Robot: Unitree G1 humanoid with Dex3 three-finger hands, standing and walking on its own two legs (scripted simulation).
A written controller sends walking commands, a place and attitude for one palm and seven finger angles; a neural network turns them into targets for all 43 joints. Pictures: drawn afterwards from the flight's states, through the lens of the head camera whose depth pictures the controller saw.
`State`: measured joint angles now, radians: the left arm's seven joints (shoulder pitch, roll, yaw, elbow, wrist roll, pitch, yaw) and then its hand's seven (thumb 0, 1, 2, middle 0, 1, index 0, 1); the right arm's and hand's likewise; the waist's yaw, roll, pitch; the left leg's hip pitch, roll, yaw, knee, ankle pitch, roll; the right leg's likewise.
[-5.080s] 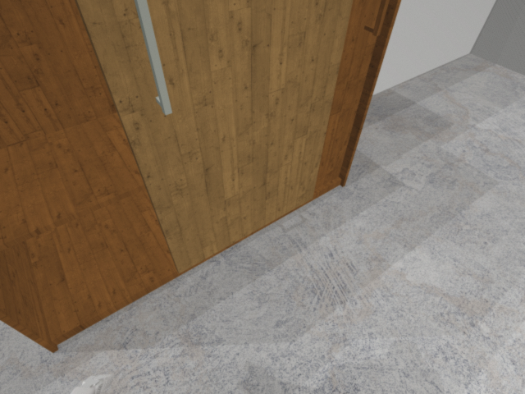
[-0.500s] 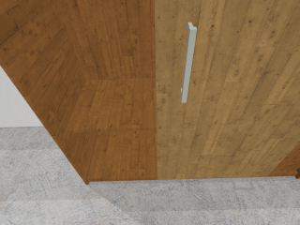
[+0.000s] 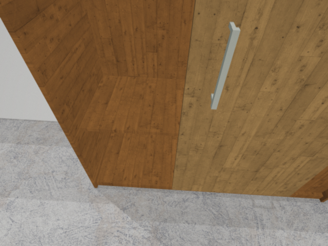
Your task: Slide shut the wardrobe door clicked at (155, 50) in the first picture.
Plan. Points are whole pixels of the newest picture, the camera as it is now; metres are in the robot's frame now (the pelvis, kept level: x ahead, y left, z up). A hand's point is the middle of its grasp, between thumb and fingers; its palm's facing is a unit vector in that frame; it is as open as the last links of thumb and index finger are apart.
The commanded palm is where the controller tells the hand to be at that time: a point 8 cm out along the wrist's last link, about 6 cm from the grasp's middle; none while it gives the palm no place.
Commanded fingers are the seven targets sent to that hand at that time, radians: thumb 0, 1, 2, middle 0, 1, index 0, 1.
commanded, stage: come to a stop and stand still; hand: right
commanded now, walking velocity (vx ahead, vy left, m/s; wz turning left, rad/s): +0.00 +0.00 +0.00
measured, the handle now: (221, 70) +0.55 -0.12 +0.16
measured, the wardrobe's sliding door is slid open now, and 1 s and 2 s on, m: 0.48 0.48 0.48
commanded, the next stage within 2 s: look again from close up in 0.12 s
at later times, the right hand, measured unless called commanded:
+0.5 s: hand out of the picture +0.01 -0.18 -0.19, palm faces +0.05 +0.98 -0.21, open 7.4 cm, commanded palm none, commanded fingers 0.00 -0.90 -0.90 0.20 0.30 0.20 0.30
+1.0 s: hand out of the picture -0.04 -0.22 -0.18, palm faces +0.02 +0.98 -0.20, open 7.4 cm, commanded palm none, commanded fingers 0.00 -0.90 -0.90 0.20 0.30 0.20 0.30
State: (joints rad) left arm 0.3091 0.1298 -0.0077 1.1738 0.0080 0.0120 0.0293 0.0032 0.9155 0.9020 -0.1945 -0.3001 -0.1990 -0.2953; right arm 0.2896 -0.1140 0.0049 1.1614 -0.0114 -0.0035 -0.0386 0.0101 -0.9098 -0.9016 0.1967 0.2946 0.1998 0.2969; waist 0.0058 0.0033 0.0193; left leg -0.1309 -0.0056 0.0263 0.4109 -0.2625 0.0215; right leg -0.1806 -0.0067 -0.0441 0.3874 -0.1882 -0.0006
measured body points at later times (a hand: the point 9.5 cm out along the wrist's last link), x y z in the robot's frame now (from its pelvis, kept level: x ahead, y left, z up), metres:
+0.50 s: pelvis +0.01 -0.01 -0.01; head +0.00 -0.01 +0.44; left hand +0.04 +0.23 -0.16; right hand +0.01 -0.23 -0.17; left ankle -0.02 +0.10 -0.74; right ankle +0.01 -0.12 -0.74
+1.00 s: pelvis -0.03 -0.04 -0.01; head -0.02 -0.05 +0.44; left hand -0.01 +0.19 -0.16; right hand -0.04 -0.27 -0.17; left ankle -0.02 +0.10 -0.74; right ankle +0.01 -0.12 -0.74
